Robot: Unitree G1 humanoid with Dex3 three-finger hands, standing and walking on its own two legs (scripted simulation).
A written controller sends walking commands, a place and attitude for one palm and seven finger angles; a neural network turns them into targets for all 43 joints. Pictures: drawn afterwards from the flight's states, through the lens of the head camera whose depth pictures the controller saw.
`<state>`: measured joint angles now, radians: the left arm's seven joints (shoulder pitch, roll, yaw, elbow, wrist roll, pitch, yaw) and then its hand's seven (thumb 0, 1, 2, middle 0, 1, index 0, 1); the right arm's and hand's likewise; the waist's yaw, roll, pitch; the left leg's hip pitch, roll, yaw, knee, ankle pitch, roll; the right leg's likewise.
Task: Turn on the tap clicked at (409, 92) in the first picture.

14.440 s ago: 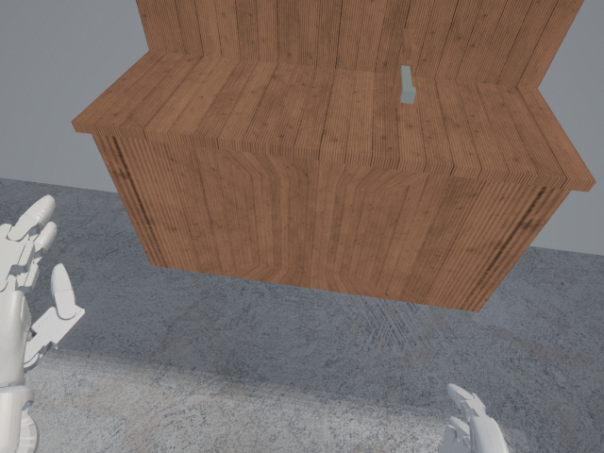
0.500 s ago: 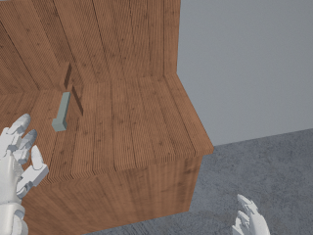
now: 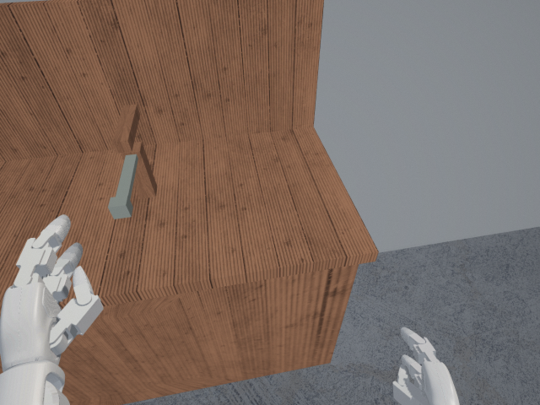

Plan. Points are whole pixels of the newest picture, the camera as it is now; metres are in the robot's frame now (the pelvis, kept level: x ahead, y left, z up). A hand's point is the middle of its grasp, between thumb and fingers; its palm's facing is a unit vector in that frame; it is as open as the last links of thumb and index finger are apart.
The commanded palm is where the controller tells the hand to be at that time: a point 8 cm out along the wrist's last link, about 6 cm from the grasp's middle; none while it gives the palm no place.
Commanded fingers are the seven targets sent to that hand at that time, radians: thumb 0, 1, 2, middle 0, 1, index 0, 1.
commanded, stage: turn the palm inward beside the body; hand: left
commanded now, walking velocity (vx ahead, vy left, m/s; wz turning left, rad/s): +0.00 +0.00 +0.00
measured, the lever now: (120, 207) +0.37 +0.31 +0.10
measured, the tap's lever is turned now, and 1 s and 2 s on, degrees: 0 0 0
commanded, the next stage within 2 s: reach beside the lever's end, fingers flat in 0.56 s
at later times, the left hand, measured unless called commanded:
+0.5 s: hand (109, 296) +0.19 +0.22 +0.15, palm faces +0.48 -0.87 -0.12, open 7.4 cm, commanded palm +0.14 +0.26 +0.16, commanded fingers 0.00 0.90 0.90 -0.20 -0.30 -0.20 -0.30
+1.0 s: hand (107, 282) +0.21 +0.23 +0.14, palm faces +0.50 -0.86 -0.12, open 7.4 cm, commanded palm +0.17 +0.28 +0.15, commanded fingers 0.00 0.90 0.90 -0.20 -0.30 -0.20 -0.30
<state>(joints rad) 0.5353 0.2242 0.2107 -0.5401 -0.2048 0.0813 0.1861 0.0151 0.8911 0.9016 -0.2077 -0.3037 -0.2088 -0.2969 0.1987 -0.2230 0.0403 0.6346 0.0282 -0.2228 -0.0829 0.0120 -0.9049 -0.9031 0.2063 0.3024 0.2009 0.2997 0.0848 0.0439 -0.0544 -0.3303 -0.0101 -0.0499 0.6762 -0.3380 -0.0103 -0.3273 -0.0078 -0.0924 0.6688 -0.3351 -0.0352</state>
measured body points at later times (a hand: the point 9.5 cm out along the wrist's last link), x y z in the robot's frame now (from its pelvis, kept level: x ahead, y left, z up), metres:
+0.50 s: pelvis +0.01 -0.01 +0.00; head -0.01 -0.04 +0.45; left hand +0.16 +0.26 +0.16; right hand +0.21 -0.23 -0.07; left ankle +0.01 +0.13 -0.72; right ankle +0.02 -0.10 -0.72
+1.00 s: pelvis +0.01 -0.02 +0.00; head +0.00 -0.04 +0.45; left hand +0.18 +0.28 +0.15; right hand +0.21 -0.24 -0.08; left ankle +0.01 +0.13 -0.72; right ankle +0.02 -0.10 -0.72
